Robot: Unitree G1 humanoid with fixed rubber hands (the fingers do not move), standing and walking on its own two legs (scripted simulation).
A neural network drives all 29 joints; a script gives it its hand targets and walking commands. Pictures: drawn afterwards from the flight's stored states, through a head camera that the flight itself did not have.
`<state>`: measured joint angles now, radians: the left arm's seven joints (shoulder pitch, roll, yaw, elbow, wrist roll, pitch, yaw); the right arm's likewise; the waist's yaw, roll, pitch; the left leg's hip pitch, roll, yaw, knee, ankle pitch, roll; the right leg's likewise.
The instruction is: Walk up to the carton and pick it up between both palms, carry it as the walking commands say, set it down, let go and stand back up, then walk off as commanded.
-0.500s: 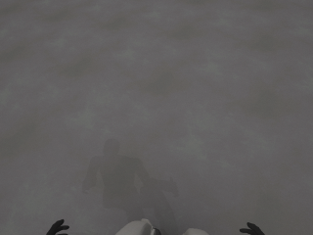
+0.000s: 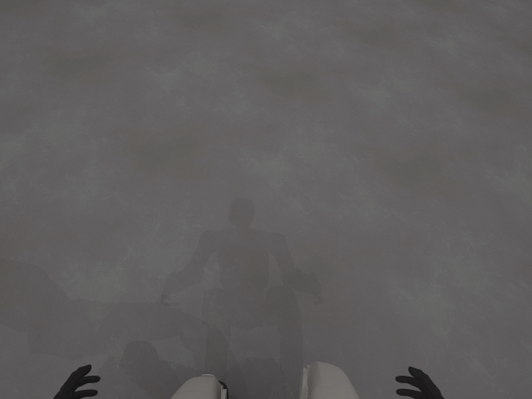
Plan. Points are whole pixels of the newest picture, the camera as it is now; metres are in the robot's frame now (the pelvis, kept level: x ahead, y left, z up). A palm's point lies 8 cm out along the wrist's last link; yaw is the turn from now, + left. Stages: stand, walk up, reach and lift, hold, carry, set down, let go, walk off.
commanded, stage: walk off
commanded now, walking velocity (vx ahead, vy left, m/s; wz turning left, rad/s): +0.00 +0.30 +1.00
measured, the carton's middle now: out of the picture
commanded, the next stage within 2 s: none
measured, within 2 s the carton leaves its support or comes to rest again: neither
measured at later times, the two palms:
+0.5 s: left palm out of the picture -0.16 +0.43 -0.09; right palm (280, 321) +0.24 -0.03 -0.10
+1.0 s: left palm out of the picture -0.35 +0.48 -0.08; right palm (134, 379) +0.15 +0.20 -0.12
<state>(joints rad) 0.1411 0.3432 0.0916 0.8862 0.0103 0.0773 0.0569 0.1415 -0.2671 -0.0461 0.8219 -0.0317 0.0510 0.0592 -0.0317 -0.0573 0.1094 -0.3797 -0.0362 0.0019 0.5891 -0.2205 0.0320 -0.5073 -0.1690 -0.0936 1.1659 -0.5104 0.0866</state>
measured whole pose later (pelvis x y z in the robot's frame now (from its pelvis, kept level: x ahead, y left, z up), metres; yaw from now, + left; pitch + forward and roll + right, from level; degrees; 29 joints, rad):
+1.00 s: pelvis -0.13 +0.26 +0.01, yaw +59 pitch -1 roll +1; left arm 0.20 0.31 0.08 0.93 0.01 0.05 0.10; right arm 0.16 -0.31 -0.06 0.85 -0.05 0.09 0.10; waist -0.04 0.06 0.07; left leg -0.48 -0.19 -0.05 0.87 -0.32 -0.02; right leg -0.26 -0.08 -0.13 0.52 -0.24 -0.01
